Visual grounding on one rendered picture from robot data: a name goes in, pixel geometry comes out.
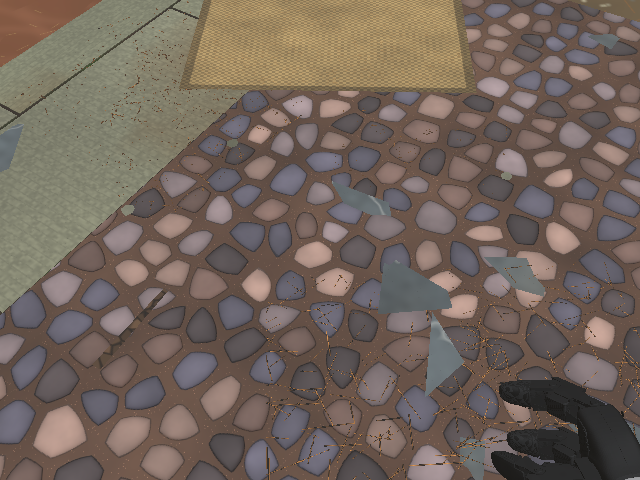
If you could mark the right robot hand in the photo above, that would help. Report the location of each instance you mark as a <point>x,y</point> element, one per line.
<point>605,447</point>

